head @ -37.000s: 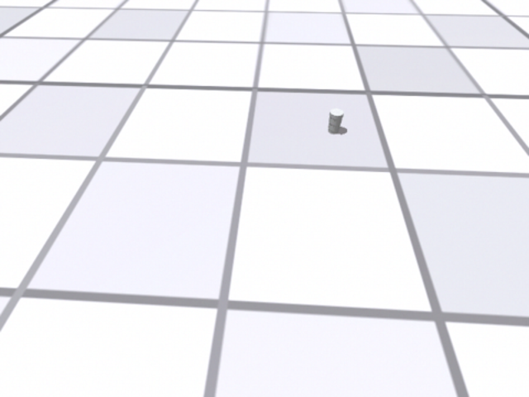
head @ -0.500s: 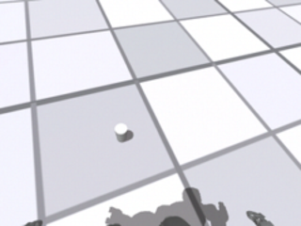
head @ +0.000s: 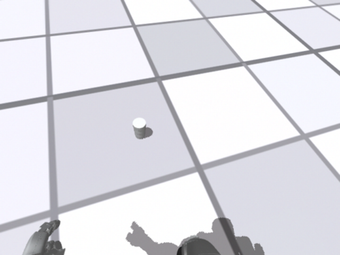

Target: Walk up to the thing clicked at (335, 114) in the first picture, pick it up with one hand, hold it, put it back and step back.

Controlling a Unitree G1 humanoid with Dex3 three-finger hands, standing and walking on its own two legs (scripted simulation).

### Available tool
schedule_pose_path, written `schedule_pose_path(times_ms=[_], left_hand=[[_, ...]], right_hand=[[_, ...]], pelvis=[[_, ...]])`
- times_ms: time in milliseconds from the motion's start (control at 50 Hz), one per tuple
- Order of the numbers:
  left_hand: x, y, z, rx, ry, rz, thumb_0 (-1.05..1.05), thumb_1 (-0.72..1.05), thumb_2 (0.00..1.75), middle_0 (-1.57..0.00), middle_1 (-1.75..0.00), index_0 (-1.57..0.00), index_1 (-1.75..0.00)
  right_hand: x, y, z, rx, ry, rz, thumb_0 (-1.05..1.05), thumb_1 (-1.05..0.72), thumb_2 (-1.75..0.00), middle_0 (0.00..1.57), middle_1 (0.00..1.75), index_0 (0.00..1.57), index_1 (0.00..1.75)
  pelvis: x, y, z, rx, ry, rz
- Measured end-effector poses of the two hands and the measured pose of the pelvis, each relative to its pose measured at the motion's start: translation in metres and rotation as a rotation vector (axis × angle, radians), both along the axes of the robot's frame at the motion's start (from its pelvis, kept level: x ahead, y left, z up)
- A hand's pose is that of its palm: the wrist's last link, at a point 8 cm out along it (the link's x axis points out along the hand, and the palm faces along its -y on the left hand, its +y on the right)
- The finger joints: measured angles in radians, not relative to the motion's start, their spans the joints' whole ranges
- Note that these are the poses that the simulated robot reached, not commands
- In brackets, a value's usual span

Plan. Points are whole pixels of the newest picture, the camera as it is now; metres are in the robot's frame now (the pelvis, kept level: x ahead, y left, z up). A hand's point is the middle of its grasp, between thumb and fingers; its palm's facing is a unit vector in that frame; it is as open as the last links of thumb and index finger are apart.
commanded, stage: step back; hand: left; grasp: from the side
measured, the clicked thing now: (139, 129) +0.91 +0.15 -0.68
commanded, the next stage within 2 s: stand in 1.52 s
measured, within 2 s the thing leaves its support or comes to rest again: neither
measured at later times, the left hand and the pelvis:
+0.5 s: hand out of the picture -0.12 +0.19 -0.13, palm faces -0.04 -0.91 -0.40, open 7.4 cm; pelvis -0.16 -0.08 +0.01, yaw -4 degrees
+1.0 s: hand out of the picture -0.11 +0.17 -0.13, palm faces +0.03 -0.91 -0.41, open 7.4 cm; pelvis -0.17 -0.11 +0.01, yaw +2 degrees
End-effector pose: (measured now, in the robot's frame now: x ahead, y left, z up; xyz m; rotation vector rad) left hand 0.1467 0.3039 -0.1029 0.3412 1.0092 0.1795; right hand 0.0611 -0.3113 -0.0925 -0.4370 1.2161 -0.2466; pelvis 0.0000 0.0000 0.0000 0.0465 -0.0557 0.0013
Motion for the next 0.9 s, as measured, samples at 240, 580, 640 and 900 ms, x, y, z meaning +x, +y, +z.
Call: schedule_pose_path(times_ms=[240, 580, 640, 900], left_hand=[[-0.125, -0.016, -0.008, -0.016, 0.156, 0.027, 0.01, 0.9, 0.9, -0.2, -0.3, -0.2, -0.3], [-0.284, -0.074, 0.025, 0.071, 0.21, 0.09, 0.01, 0.9, 0.9, -0.21, -0.3, -0.2, -0.3], [-0.289, -0.069, 0.027, 0.082, 0.171, 0.102, 0.01, 0.9, 0.9, -0.21, -0.3, -0.21, -0.3], [-0.28, -0.072, 0.02, 0.034, 0.156, 0.099, 0.01, 0.9, 0.9, -0.2, -0.3, -0.2, -0.3]], right_hand=[[-0.042, -0.032, 0.037, -0.053, -0.132, 0.035, 0.01, -0.9, -0.9, 0.21, 0.3, 0.21, 0.3], [-0.167, -0.101, -0.01, 0.058, -0.071, -0.023, 0.01, -0.91, -0.9, 0.2, 0.3, 0.2, 0.3], [-0.191, -0.094, -0.019, 0.083, 0.009, -0.007, 0.01, -0.91, -0.9, 0.2, 0.3, 0.2, 0.3], [-0.196, -0.082, -0.003, 0.115, -0.016, 0.006, 0.01, -0.9, -0.9, 0.21, 0.3, 0.21, 0.3]], pelvis=[[-0.079, -0.027, 0.013, -0.067, 0.032, -0.042], [-0.173, -0.083, 0.011, -0.011, 0.025, -0.039], [-0.18, -0.085, 0.01, -0.031, 0.029, -0.004], [-0.181, -0.091, 0.018, -0.03, 0.011, 0.031]])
